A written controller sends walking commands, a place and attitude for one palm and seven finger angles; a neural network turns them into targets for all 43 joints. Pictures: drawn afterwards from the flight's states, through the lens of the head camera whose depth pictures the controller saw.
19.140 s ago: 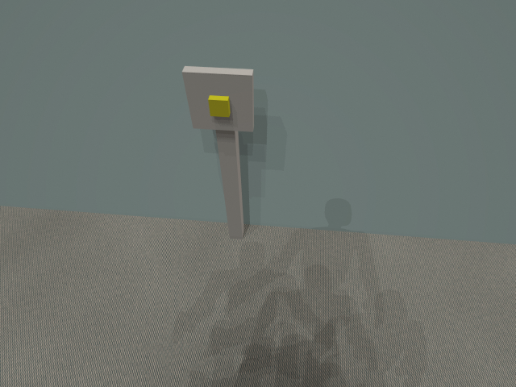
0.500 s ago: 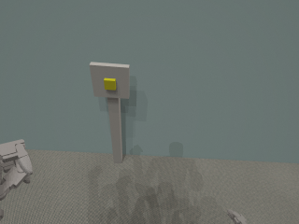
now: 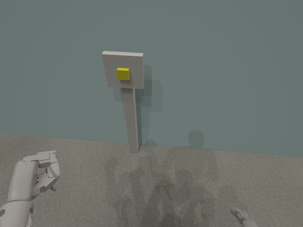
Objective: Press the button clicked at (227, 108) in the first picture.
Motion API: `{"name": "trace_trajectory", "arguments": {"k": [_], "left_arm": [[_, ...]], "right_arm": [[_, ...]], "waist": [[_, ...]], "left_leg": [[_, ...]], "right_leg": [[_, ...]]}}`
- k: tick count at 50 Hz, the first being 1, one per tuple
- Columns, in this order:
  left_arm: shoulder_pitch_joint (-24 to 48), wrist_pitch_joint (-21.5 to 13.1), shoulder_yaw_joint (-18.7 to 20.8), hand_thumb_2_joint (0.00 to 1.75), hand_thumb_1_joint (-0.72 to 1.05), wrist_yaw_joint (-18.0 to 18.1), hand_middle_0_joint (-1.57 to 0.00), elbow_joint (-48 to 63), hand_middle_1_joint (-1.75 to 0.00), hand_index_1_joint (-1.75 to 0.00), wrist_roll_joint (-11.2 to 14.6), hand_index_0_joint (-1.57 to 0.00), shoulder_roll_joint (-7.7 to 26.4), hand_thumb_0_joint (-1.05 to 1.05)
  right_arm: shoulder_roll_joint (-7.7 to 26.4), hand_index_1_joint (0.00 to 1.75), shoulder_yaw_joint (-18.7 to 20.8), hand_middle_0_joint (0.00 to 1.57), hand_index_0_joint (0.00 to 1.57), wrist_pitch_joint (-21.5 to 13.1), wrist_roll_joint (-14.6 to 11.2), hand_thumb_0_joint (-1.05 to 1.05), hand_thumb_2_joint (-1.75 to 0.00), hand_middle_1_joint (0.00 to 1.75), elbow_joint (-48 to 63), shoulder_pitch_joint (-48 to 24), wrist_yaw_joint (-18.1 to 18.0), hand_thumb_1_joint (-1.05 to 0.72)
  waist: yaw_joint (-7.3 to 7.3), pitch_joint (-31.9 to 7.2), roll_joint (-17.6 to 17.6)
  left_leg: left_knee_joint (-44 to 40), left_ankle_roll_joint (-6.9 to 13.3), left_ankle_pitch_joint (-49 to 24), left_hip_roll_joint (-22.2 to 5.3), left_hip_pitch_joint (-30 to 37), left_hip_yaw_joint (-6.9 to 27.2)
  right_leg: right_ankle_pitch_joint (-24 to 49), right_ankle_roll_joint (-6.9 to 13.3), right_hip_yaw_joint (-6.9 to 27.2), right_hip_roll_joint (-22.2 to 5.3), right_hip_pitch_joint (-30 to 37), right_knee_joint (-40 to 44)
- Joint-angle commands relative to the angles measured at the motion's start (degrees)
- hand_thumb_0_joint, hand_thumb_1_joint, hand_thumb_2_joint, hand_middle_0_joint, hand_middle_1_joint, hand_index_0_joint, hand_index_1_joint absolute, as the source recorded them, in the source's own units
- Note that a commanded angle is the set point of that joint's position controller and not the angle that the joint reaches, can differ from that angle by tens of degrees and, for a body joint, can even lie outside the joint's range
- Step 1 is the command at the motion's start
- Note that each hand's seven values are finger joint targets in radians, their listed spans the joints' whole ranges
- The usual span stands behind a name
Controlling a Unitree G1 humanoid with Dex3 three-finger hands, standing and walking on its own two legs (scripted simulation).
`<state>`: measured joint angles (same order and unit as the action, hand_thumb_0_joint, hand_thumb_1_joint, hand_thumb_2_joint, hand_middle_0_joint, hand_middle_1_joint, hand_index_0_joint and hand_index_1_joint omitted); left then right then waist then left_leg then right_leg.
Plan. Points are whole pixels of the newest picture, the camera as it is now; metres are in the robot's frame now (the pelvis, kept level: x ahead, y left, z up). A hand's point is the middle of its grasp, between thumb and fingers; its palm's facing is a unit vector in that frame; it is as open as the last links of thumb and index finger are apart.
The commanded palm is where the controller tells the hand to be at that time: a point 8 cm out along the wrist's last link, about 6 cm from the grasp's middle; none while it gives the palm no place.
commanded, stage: let the arm hang, fingers relaxed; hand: left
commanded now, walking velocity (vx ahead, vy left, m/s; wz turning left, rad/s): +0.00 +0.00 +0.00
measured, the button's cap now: (123, 73) +0.76 +0.18 -0.01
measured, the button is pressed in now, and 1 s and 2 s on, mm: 0 0 0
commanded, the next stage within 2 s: stand and wait in 1.02 s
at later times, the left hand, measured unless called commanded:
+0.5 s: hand out of the picture -0.04 +0.20 -0.16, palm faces +0.01 -0.97 -0.25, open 5.5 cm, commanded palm none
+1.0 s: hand out of the picture -0.02 +0.16 -0.17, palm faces +0.01 -0.99 -0.17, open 7.4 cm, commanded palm none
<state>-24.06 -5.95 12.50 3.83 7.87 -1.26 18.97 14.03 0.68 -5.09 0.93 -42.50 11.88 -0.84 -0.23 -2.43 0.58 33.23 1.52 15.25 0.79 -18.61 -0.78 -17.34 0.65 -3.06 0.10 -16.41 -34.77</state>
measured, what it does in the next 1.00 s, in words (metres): stands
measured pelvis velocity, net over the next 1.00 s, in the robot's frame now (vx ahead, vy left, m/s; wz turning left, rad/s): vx -0.02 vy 0.00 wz -0.02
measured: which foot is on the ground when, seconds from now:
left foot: down 0.00-1.00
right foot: down 0.00-1.00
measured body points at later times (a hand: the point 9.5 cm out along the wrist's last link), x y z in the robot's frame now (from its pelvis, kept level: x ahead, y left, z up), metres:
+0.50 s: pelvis -0.02 +0.00 +0.01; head +0.00 +0.00 +0.46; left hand -0.04 +0.25 -0.14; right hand -0.01 -0.23 -0.15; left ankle +0.02 +0.10 -0.73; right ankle -0.01 -0.11 -0.73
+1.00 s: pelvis -0.02 +0.00 +0.01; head -0.02 -0.01 +0.46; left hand -0.02 +0.21 -0.15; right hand -0.05 -0.21 -0.15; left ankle +0.02 +0.10 -0.73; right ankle -0.01 -0.11 -0.73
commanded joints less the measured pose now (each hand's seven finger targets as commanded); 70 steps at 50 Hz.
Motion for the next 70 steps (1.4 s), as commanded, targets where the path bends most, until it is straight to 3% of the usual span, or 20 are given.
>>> {"name": "trace_trajectory", "arguments": {"k": [1, 3, 4, 5, 7, 9, 12, 15, 18, 26, 35, 50, 70], "left_arm": [[0.6, 6.0, -7.5, 0.9, 0.9, -3.3, -1.12, -21.4, -1.3, -1.3, -1.0, -1.12, -2.2, 0.0], [2.7, 5.5, -7.7, 0.9, 0.9, -3.2, -1.04, -28.8, -1.22, -1.22, -1.1, -1.04, 0.0, 0.0], [3.2, 5.4, -7.7, 0.9, 0.9, -3.1, -1.01, -32.3, -1.18, -1.18, -0.9, -1.01, 1.1, 0.0], [4.3, 5.4, -7.9, 0.9, 0.9, -2.9, -0.97, -36.0, -1.14, -1.14, -0.6, -0.97, 1.7, 0.0], [5.8, 5.5, -9.0, 0.9, 0.9, -2.6, -0.9, -42.4, -1.06, -1.06, -0.1, -0.9, 1.7, 0.0], [6.2, 5.8, -9.7, 0.9, 0.9, -2.5, -0.82, -47.5, -0.98, -0.98, 0.2, -0.82, 1.0, 0.0], [4.9, 6.0, -9.6, 0.9, 0.9, -2.4, -0.71, -53.7, -0.86, -0.86, 0.3, -0.71, -0.6, 0.0], [5.8, 5.9, -10.4, 0.9, 0.9, -2.8, -0.6, -58.5, -0.74, -0.74, 0.4, -0.6, -0.6, 0.0], [6.0, 5.7, -10.9, 0.9, 0.9, -2.7, -0.49, -62.0, -0.62, -0.62, 0.5, -0.49, -0.9, 0.0], [4.1, 5.5, -11.5, 0.9, 0.9, -2.3, -0.2, -68.9, -0.3, -0.3, 0.7, -0.2, -2.1, 0.0], [2.6, 5.6, -11.6, 0.9, 0.9, -1.9, -0.2, -71.8, -0.3, -0.3, 0.6, -0.2, -3.6, 0.0], [2.8, 5.3, -11.1, 0.9, 0.9, -1.6, -0.2, -72.0, -0.3, -0.3, 0.7, -0.2, -5.6, 0.0], [4.7, 4.6, -10.7, 0.9, 0.9, -1.6, -0.2, -72.1, -0.3, -0.3, 0.7, -0.2, -3.8, 0.0]], "right_arm": [[6.5, 0.3, 1.9, 0.2, 0.2, 1.2, 0.2, 0.0, -0.9, 0.3, 3.2, -0.5, 0.5, -0.9], [5.5, 0.3, 1.7, 0.2, 0.2, 1.9, 0.4, 0.0, -0.9, 0.3, 2.6, -0.6, 0.4, -0.9], [5.4, 0.3, 1.7, 0.2, 0.2, 2.5, 0.5, 0.0, -0.9, 0.3, 2.1, -0.4, 0.3, -0.9], [5.5, 0.3, 1.7, 0.2, 0.2, 3.1, 0.5, 0.0, -0.9, 0.3, 0.9, -0.3, 0.2, -0.9], [5.0, 0.3, 1.4, 0.2, 0.2, 3.8, 0.5, 0.0, -0.9, 0.3, -1.7, -0.6, 0.1, -0.9], [4.3, 0.3, 0.8, 0.2, 0.2, 4.2, 0.5, 0.0, -0.9, 0.3, -4.0, -1.1, 0.0, -0.9], [2.8, 0.3, 0.6, 0.2, 0.2, 4.9, 0.7, 0.0, -0.9, 0.3, -6.5, -0.3, -0.3, -0.9], [3.0, 0.3, 0.8, 0.2, 0.2, 5.4, 0.4, 0.0, -0.9, 0.3, -9.2, 1.7, -0.4, -0.9], [3.5, 0.3, 1.0, 0.2, 0.2, 5.4, 0.2, 0.0, -0.9, 0.3, -11.5, 3.6, -0.5, -0.9], [2.3, 0.3, 0.7, 0.2, 0.2, 5.3, 0.0, 0.0, -0.9, 0.3, -17.0, 7.0, -0.7, -0.9], [0.1, 0.3, 0.4, 0.2, 0.2, 5.4, 0.2, 0.0, -0.9, 0.3, -19.9, 8.7, -0.9, -0.9], [-2.1, 0.3, 0.5, 0.2, 0.2, 5.2, 0.3, 0.0, -0.9, 0.3, -20.8, 10.4, -1.3, -0.9], [-0.1, 0.3, 1.0, 0.2, 0.2, 4.7, 0.0, 0.0, -0.9, 0.3, -20.9, 7.9, -1.5, -0.9]], "waist": [[0.02, -4.1, -7.1], [0.24, -5.1, -12.6], [0.31, -5.6, -12.8], [0.58, -5.7, -12.9], [0.73, -3.7, -2.7], [0.17, 0.0, 7.7], [-0.24, 2.0, 13.8], [0.13, 3.5, 7.2], [0.42, 3.4, 1.7], [0.55, 6.2, -2.1], [0.37, 8.9, 0.6], [0.58, 9.2, 0.5], [0.68, 6.3, -0.2]], "left_leg": [[-4.0, 3.8, -23.7, -9.3, -0.1, 10.0], [-1.3, 1.3, -19.8, -5.0, 1.2, 5.6], [-0.2, 0.6, -19.0, -3.5, 2.4, 3.9], [-0.6, 0.1, -17.3, -3.1, 3.8, 3.5], [-3.8, 0.0, -17.5, -3.9, 7.0, 4.1], [-7.0, 0.8, -17.3, -5.2, 5.6, 5.5], [-10.3, 1.0, -9.0, -5.6, 3.3, 6.3], [-12.2, 1.0, -1.9, -6.0, 3.1, 7.1], [-13.0, 1.2, -1.6, -6.3, 4.7, 7.4], [-15.0, 1.3, 0.0, -6.0, 5.8, 6.4], [-15.9, 1.2, 2.0, -5.8, 4.5, 5.9], [-14.7, 0.7, -0.7, -5.5, 4.7, 4.9], [-13.4, 0.6, -7.6, -6.3, 8.6, 4.3]], "right_leg": [[10.2, 0.2, 2.8, -2.9, 4.5, 1.2], [23.5, 2.1, 6.6, -6.9, 7.3, 4.9], [30.6, 3.2, 8.0, -8.8, 8.3, 5.5], [32.4, 4.0, 8.4, -9.2, 8.5, 6.0], [25.3, 3.4, 8.2, -8.0, 6.0, 7.3], [14.5, 2.3, 6.9, -5.7, 5.1, 9.0], [6.9, 2.6, 6.2, -4.7, 6.3, 12.3], [2.8, 2.8, 6.2, -4.7, 5.6, 15.1], [2.0, 2.9, 6.1, -4.7, 5.0, 15.9], [-0.5, 2.8, 6.3, -5.2, 2.7, 17.2], [-2.1, 2.7, 6.7, -5.0, 1.1, 17.1], [-0.8, 2.9, 7.1, -5.0, 0.7, 17.3], [5.6, 2.9, 7.3, -5.5, 3.2, 17.5]]}}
